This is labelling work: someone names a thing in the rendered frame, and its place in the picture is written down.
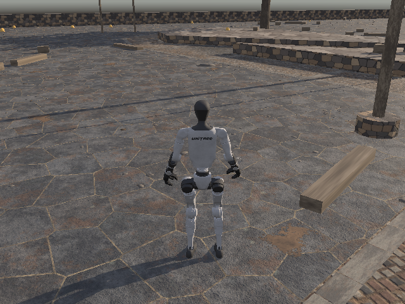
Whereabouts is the robot left forearm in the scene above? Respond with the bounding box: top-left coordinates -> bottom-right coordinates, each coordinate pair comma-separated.
165,152 -> 177,175

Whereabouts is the robot left hand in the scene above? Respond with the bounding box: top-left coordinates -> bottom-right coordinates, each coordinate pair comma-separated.
163,173 -> 178,186

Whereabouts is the robot right forearm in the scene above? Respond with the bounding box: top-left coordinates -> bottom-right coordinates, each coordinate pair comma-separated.
228,152 -> 239,170

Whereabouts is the robot right upper arm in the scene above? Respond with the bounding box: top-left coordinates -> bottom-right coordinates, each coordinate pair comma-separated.
215,127 -> 234,162

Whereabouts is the robot left upper arm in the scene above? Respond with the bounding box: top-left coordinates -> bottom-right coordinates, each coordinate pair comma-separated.
171,127 -> 189,162

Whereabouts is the right robot shin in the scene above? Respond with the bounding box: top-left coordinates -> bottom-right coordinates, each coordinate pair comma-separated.
214,207 -> 223,250

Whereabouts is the robot right hand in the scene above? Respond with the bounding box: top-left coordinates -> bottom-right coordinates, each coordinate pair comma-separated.
227,167 -> 241,179

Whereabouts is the humanoid robot head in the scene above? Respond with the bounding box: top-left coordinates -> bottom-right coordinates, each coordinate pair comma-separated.
191,100 -> 213,130

